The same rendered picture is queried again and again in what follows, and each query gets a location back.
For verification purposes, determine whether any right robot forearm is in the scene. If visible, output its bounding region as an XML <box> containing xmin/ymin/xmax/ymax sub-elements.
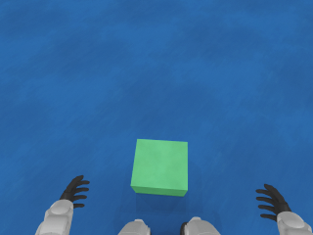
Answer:
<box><xmin>277</xmin><ymin>211</ymin><xmax>313</xmax><ymax>235</ymax></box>

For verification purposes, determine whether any left robot forearm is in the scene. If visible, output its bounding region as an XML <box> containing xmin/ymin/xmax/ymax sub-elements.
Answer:
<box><xmin>35</xmin><ymin>199</ymin><xmax>73</xmax><ymax>235</ymax></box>

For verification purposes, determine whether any robot left thigh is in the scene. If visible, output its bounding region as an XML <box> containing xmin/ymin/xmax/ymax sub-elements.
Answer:
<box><xmin>118</xmin><ymin>221</ymin><xmax>151</xmax><ymax>235</ymax></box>

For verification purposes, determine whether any right robot shin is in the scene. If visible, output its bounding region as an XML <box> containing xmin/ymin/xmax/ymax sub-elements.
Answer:
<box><xmin>189</xmin><ymin>216</ymin><xmax>201</xmax><ymax>223</ymax></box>

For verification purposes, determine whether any carton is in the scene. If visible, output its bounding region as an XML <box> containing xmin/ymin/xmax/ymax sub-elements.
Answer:
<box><xmin>130</xmin><ymin>139</ymin><xmax>188</xmax><ymax>197</ymax></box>

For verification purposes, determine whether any robot left hand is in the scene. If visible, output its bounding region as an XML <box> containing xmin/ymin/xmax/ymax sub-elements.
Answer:
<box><xmin>60</xmin><ymin>175</ymin><xmax>90</xmax><ymax>209</ymax></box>

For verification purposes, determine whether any robot right hand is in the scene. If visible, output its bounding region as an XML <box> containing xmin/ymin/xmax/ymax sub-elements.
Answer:
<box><xmin>255</xmin><ymin>184</ymin><xmax>291</xmax><ymax>222</ymax></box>

